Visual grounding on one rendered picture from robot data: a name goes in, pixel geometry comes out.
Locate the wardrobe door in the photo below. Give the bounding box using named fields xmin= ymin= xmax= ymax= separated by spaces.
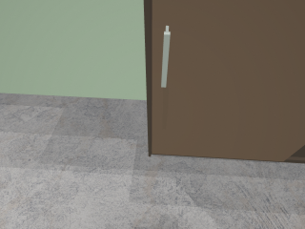
xmin=291 ymin=145 xmax=305 ymax=157
xmin=152 ymin=0 xmax=305 ymax=162

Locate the handle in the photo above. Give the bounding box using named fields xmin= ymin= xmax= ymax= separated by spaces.
xmin=161 ymin=26 xmax=171 ymax=88

